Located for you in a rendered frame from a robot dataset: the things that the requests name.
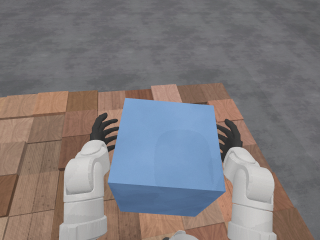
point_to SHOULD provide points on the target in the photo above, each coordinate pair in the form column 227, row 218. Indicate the left robot hand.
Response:
column 98, row 132

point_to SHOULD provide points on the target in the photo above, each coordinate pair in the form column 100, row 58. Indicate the right robot hand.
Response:
column 233, row 138

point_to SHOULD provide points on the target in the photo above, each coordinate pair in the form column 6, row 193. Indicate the carton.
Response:
column 166, row 159

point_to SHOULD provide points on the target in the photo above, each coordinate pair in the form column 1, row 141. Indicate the robot left forearm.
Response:
column 83, row 193

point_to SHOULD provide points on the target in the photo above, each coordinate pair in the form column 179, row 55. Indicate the robot right shin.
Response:
column 179, row 232

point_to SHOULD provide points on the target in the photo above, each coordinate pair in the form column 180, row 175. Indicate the robot right forearm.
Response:
column 252, row 197

